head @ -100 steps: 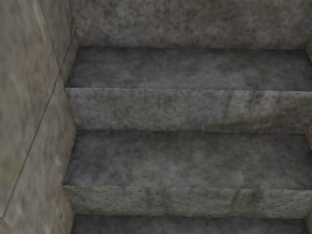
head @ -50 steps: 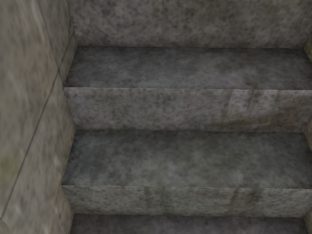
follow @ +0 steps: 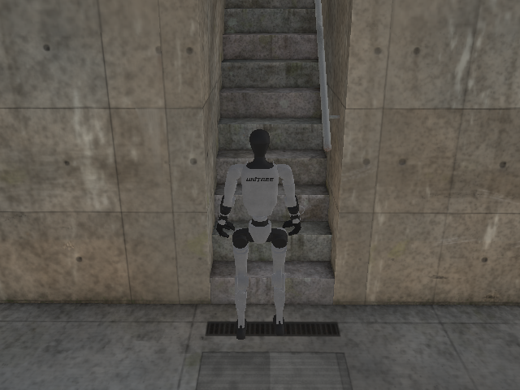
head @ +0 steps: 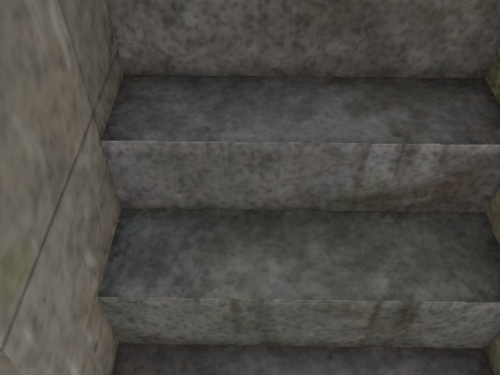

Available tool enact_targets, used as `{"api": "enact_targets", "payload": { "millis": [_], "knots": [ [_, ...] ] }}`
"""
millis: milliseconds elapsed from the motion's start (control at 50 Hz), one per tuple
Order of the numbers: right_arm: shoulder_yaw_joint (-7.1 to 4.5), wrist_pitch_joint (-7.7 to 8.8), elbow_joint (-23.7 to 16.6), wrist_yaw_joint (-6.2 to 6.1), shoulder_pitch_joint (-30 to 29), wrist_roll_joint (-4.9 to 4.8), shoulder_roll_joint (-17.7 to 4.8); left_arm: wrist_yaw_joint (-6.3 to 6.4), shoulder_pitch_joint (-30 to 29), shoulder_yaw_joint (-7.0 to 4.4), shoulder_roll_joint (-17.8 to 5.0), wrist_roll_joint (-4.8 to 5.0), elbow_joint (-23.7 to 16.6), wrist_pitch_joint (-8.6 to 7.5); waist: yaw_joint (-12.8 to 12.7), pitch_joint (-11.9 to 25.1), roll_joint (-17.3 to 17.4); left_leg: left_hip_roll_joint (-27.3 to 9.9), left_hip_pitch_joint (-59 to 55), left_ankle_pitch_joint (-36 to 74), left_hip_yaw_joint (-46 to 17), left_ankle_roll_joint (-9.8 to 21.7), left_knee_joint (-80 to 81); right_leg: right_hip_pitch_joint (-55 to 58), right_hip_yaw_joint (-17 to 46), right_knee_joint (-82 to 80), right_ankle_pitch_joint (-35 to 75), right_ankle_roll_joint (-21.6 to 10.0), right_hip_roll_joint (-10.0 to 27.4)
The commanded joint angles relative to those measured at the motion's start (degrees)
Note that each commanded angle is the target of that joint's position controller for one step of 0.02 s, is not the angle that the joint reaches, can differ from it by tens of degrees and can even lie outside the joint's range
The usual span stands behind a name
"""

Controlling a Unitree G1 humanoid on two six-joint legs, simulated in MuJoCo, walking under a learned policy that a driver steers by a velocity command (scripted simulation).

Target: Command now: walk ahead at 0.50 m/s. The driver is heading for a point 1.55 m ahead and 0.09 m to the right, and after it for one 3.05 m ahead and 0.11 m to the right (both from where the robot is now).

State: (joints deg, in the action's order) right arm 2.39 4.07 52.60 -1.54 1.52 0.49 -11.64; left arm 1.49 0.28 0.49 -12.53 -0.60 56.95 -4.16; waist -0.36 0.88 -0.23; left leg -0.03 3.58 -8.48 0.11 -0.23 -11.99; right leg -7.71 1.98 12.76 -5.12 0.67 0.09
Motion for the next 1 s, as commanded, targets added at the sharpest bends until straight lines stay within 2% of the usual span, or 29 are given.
{"api": "enact_targets", "payload": {
  "millis": [20,100,200,280,340,380,460,480,740,760,780,800,860,880,900,1000],
  "knots": [
    [-1.12,0.86,-4.1,-0.14,-4.9,-0.02,-5.3,0.14,-5.0,-1.07,-5.8,0.02,-3.7,-0.81,0.0,5.0,0.4,-7.1,0.2,6.5,-4.5,-0.1,1.5,2.9,4.7,-0.5,7.5,-0.7,6.9],
    [-1.53,0.6,-3.1,-0.25,-3.0,-0.11,-5.9,0.09,-3.0,-1.44,-6.6,0.15,-2.5,-0.77,-0.1,4.4,0.5,-7.2,0.2,8.0,-4.2,0.0,0.1,2.9,4.6,0.6,9.2,-0.6,7.0],
    [-1.94,0.05,-2.4,-0.4,-1.7,-0.26,-5.9,0.11,-2.2,-1.69,-6.6,0.11,-1.1,-0.32,0.1,3.3,0.5,-7.1,0.9,6.0,-4.3,0.2,-0.6,1.9,4.7,1.2,7.3,-0.6,6.7],
    [-2.79,-0.35,-0.7,-0.77,1.2,-0.49,-6.6,0.28,-0.3,-2.22,-7.3,0.25,0.5,-0.2,0.2,2.8,0.6,-6.8,1.7,3.0,-4.8,0.3,-0.9,1.7,5.5,1.1,4.2,-0.8,6.1],
    [-2.83,-0.55,-0.4,-0.82,0.9,-0.2,-6.0,0.35,-0.5,-2.17,-6.8,-0.08,1.1,0.03,0.0,1.4,0.4,-6.9,2.6,4.2,-4.5,0.4,-1.4,1.4,5.1,1.7,5.5,-0.9,6.3],
    [-3.23,-0.66,0.4,-0.93,2.9,-0.47,-6.7,0.48,1.1,-2.54,-7.5,0.21,2.0,0.12,0.2,2.6,0.5,-6.8,2.0,3.2,-4.8,0.4,-1.4,1.8,5.6,1.7,4.3,-1.1,6.1],
    [-3.2,-0.95,0.9,-1.04,3.4,-0.22,-6.1,0.55,1.5,-2.47,-7.0,-0.06,2.8,0.43,0.0,0.9,0.4,-6.9,2.8,4.9,-4.6,0.5,-1.9,1.5,5.3,2.1,6.0,-1.0,6.3],
    [-3.49,-1.02,1.4,-1.15,4.9,-0.44,-6.7,0.67,2.7,-2.76,-7.5,0.17,3.3,0.48,0.1,2.0,0.6,-6.8,2.2,3.4,-4.9,0.5,-1.7,1.8,5.7,1.9,4.4,-1.1,6.0],
    [-3.69,-1.57,3.4,-1.72,9.2,-0.58,-6.4,1.17,5.9,-3.29,-7.3,0.23,5.8,1.44,0.1,-1.2,0.3,-6.6,4.0,1.5,-5.1,0.7,-1.2,0.9,6.1,1.6,3.2,-1.4,5.5],
    [-3.37,-1.46,1.6,-1.58,6.2,0.27,-6.0,0.93,3.3,-2.47,-5.9,0.05,4.6,1.85,-0.4,-1.9,0.0,-7.3,4.6,5.8,-4.7,0.1,-2.1,1.2,5.2,2.9,7.5,-1.3,6.4],
    [-3.73,-1.51,3.3,-1.72,9.9,-0.7,-6.5,1.11,6.9,-3.31,-7.4,0.3,6.0,1.65,0.0,1.1,0.8,-6.6,2.9,1.8,-5.0,0.6,-1.5,1.7,6.2,1.8,3.3,-1.7,5.6],
    [-3.66,-1.55,3.4,-1.79,9.9,-0.69,-6.4,1.19,6.6,-3.4,-7.7,0.22,6.1,1.64,0.0,-0.8,0.7,-6.6,3.8,1.4,-5.0,0.6,-1.3,1.3,6.1,1.7,3.1,-1.6,5.5],
    [-3.56,-1.4,3.2,-1.88,9.8,-0.38,-6.2,1.2,6.6,-3.56,-7.2,0.11,6.5,2.18,-0.3,-0.8,0.8,-6.9,4.1,1.1,-4.9,0.5,-1.0,1.6,6.1,1.5,2.5,-2.0,5.3],
    [-3.98,-1.41,2.4,-2.05,8.5,-0.18,-7.1,1.28,5.3,-3.27,-6.8,0.27,5.8,2.24,-0.4,-2.0,0.7,-6.7,5.1,1.0,-5.1,0.0,-1.3,1.3,5.7,2.1,3.5,-1.8,5.2],
    [-4.01,-1.42,2.2,-2.11,8.7,-0.22,-7.1,1.3,5.7,-3.22,-6.8,0.31,5.9,2.26,-0.5,-1.0,0.8,-6.7,4.7,0.9,-5.0,0.0,-1.3,1.6,5.8,2.1,3.6,-1.9,5.3],
    [-4.07,-1.61,2.0,-2.24,10.2,-0.35,-6.4,1.39,6.7,-3.2,-6.9,0.21,6.7,2.27,-0.3,-1.2,1.0,-6.6,4.0,0.7,-5.0,0.0,-1.5,1.0,6.0,2.0,3.5,-2.0,5.2]
  ]
}}
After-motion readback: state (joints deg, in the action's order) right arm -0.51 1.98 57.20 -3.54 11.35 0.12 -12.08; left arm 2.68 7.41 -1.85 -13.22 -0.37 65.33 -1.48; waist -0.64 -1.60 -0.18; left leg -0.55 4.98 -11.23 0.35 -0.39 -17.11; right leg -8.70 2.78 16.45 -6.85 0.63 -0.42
